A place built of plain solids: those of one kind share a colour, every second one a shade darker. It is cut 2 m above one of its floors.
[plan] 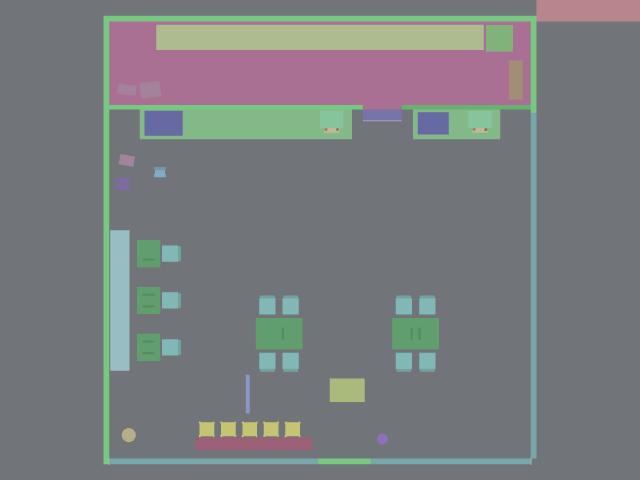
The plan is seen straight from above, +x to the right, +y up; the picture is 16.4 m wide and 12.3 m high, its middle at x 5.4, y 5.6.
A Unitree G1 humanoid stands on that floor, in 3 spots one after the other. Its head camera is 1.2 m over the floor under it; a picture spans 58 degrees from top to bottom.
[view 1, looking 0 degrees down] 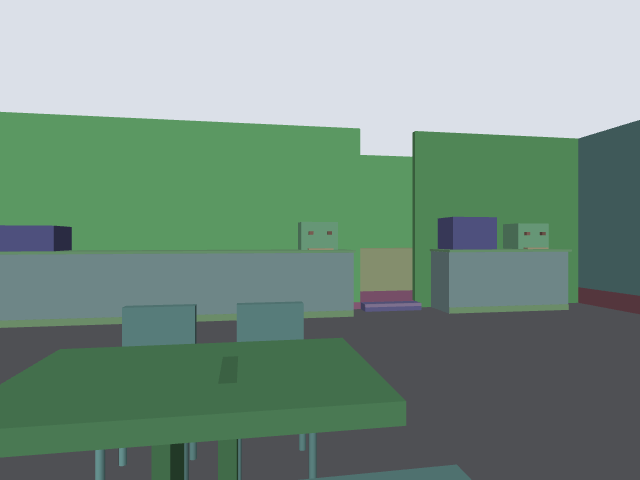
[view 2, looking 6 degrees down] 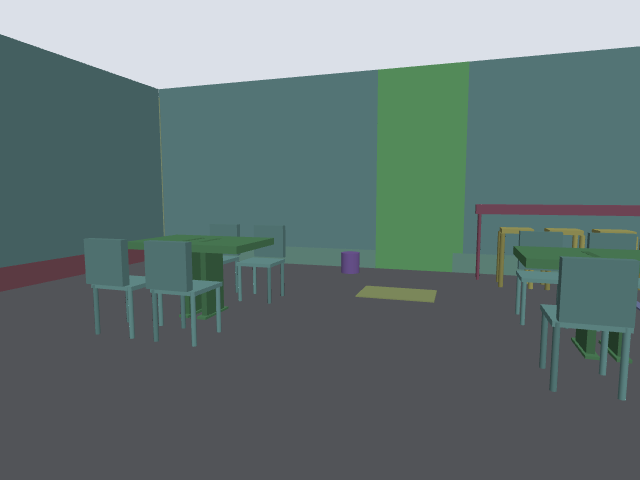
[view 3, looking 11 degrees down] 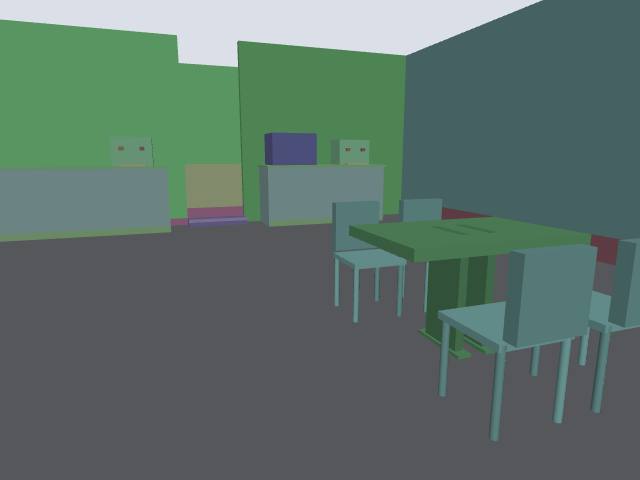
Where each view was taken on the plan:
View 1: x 4.50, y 1.65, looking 80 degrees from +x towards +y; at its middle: coffee_machine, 6.92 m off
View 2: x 5.40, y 6.94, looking -72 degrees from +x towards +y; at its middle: window_wall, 7.34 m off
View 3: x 6.10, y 1.00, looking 70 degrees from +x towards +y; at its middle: ground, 6.29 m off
